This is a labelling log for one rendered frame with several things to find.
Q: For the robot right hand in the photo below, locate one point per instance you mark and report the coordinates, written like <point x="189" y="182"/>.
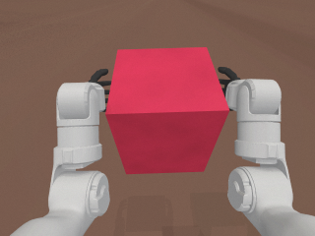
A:
<point x="231" y="75"/>

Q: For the robot right upper arm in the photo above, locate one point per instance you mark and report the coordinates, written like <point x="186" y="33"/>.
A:
<point x="264" y="196"/>

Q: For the robot left hand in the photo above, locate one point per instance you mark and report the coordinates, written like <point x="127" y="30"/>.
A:
<point x="96" y="76"/>

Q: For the left robot forearm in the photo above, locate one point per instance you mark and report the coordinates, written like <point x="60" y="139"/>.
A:
<point x="77" y="118"/>

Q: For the carton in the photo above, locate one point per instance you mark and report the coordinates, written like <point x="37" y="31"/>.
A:
<point x="165" y="109"/>

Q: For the robot left upper arm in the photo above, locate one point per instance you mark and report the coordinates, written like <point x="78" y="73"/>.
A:
<point x="76" y="199"/>

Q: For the right robot forearm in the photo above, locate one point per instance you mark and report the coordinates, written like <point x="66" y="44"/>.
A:
<point x="257" y="103"/>

